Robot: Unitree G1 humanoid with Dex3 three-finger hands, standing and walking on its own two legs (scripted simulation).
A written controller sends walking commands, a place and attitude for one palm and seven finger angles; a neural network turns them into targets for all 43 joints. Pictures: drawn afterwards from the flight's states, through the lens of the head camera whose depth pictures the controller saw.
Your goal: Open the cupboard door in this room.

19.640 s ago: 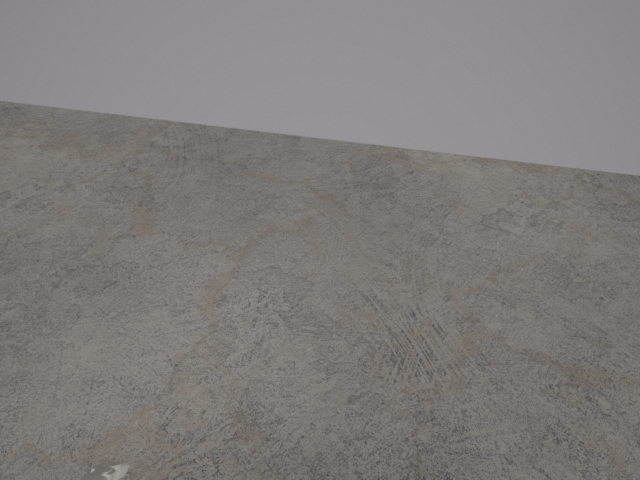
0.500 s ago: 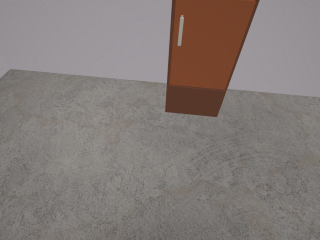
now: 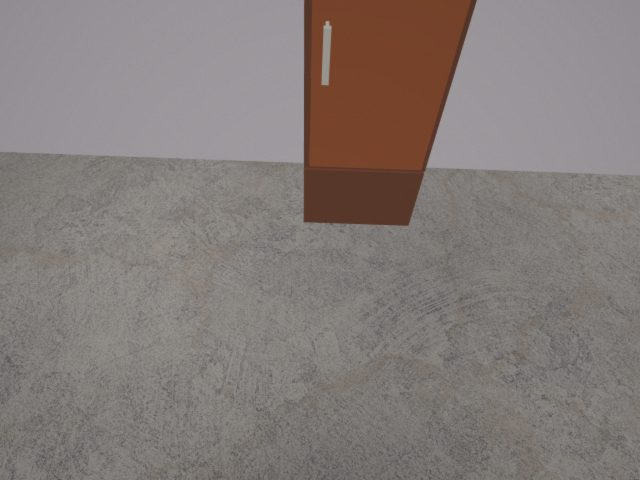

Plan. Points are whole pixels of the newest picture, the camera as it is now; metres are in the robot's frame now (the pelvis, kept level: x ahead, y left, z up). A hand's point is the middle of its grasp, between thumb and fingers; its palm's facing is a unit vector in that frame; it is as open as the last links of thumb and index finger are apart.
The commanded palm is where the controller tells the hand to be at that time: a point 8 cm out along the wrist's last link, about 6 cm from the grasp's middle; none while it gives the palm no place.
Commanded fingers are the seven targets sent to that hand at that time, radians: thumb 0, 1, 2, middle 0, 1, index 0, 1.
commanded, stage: walk to a spot facing it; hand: left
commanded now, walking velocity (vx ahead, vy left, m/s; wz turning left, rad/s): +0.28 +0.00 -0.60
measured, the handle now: (326, 53) +1.18 +0.05 -0.01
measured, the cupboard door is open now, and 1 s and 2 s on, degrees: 0 0 0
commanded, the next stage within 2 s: turn to face it in 1.14 s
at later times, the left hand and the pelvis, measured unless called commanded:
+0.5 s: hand (252, 403) +0.26 +0.12 -0.16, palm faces -0.26 -0.94 -0.22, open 7.3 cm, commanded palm none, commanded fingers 0.00 0.90 0.90 -0.20 -0.30 -0.20 -0.30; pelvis +0.15 -0.05 +0.00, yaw -17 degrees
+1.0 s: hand (287, 268) +0.52 +0.10 -0.15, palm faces -0.50 -0.84 -0.20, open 7.3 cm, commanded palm none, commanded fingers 0.00 0.90 0.90 -0.20 -0.30 -0.20 -0.30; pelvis +0.33 -0.04 +0.02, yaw -33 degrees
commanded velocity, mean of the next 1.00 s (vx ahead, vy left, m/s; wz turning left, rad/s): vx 0.20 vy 0.00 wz -0.57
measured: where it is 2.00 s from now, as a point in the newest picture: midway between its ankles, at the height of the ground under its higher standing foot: (364, 450)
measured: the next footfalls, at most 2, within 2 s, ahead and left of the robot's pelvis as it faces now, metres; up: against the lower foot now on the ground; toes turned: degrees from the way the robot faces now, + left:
right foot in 0.28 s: +0.18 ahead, -0.17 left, +0.00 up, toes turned -19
left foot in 0.68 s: +0.40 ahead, +0.04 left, +0.00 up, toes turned -15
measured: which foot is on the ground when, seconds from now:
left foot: down 0.00-0.28, up 0.30-0.66, down 0.68-1.00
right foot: down 0.00-0.00, up 0.02-0.26, down 0.28-0.68, up 0.70-1.00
